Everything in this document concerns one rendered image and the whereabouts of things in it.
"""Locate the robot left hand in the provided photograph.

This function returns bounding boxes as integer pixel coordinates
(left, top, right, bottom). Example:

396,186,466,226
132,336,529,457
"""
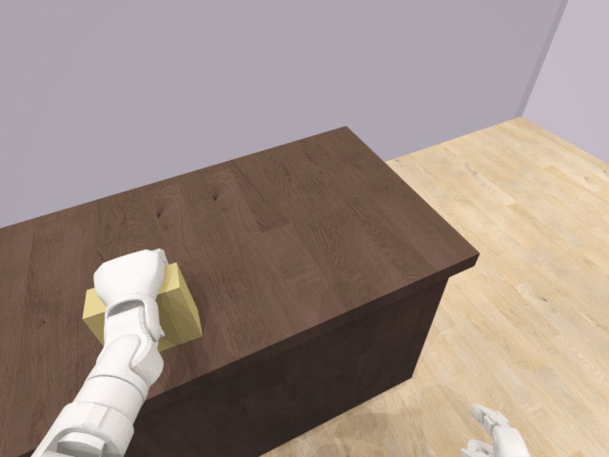
93,248,168,339

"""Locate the robot right hand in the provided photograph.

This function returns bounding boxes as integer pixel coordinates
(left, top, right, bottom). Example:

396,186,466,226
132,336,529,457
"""
461,404,531,457

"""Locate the sponge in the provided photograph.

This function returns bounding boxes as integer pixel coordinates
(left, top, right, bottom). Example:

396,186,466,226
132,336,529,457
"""
83,262,203,352

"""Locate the left robot forearm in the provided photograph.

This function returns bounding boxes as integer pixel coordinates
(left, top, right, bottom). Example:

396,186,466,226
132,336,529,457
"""
30,294,164,457

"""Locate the table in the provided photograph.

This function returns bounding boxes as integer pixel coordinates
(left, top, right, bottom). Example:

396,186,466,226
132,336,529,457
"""
0,126,480,457

